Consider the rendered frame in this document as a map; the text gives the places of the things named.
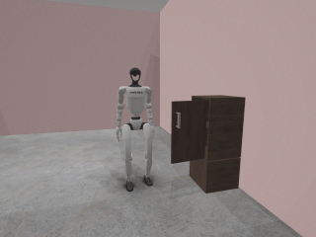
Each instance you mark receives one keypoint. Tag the robot right foot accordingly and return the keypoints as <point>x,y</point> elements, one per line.
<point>129,186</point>

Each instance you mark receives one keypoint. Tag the left robot upper arm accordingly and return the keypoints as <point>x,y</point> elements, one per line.
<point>148,94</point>

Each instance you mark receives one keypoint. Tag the handle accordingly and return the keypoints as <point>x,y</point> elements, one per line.
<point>178,120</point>

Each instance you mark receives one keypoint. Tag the right robot upper arm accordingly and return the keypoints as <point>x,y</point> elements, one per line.
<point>121,92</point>

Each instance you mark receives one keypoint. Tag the left robot hand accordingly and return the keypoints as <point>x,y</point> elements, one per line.
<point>153,131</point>

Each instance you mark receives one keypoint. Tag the right robot hand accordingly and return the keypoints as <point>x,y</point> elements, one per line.
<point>117,132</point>

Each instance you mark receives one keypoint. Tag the right robot forearm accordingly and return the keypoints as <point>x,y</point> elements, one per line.
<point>119,116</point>

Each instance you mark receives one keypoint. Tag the cupboard door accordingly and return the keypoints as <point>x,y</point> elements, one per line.
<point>188,141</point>

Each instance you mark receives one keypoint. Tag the right robot shin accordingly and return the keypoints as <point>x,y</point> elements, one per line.
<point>128,168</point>

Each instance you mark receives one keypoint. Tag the left robot forearm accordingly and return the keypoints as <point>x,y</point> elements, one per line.
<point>150,116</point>

